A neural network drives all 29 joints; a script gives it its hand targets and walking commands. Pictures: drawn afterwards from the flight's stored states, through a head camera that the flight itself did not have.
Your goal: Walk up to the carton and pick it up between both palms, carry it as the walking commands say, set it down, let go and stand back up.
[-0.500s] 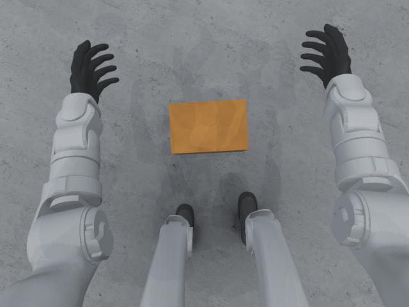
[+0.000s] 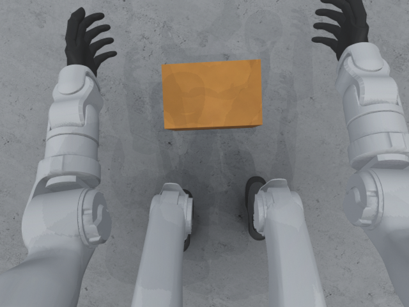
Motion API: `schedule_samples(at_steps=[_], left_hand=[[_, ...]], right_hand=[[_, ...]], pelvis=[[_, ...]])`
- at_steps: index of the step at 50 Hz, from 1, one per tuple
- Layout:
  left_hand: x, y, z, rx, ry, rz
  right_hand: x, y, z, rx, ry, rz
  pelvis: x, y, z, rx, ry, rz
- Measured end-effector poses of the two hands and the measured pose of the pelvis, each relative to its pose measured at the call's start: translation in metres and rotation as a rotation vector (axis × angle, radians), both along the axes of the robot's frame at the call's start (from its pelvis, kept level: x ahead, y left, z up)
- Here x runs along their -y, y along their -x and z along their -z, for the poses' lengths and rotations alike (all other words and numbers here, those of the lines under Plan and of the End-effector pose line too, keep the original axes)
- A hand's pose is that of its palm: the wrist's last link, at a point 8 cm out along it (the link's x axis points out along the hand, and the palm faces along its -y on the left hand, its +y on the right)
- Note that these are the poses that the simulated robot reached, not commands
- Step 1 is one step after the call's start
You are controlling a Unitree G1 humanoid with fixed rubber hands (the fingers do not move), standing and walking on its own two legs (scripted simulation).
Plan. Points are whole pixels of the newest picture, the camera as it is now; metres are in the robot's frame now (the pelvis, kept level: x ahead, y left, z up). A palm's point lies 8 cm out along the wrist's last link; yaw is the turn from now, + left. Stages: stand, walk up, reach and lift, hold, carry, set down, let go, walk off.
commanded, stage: reach and lift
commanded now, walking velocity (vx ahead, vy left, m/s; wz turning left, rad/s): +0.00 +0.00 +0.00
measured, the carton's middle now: (212, 99) +0.49 +0.01 -0.44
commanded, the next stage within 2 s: none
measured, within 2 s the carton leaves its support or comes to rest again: neither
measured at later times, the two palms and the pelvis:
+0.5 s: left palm (118, 84) +0.51 +0.21 -0.26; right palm (309, 71) +0.52 -0.21 -0.27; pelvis -0.01 +0.00 -0.11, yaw +0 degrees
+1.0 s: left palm (135, 98) +0.50 +0.21 -0.36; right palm (294, 84) +0.51 -0.20 -0.36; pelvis -0.02 +0.00 -0.17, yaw +1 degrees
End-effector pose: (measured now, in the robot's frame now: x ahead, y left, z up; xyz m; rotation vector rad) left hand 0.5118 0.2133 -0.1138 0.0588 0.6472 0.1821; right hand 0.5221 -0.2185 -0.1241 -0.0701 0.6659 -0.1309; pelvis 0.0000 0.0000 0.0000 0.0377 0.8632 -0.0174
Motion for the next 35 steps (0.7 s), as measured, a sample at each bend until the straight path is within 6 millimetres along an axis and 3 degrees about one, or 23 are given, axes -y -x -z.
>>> schedule_samples(at_steps=[21,35], left_hand=[[0.001,0.001,0.122,-0.04,-0.003,-0.003],[0.002,0.009,0.202,-0.094,-0.005,0.012]], right_hand=[[-0.008,0.002,0.122,-0.034,0.003,0.009],[-0.013,0.009,0.2,-0.078,-0.002,0.011]], pelvis=[[0.0,0.013,0.095,0.063,0.003,-0.012],[-0.003,0.019,0.144,0.148,0.014,-0.027]])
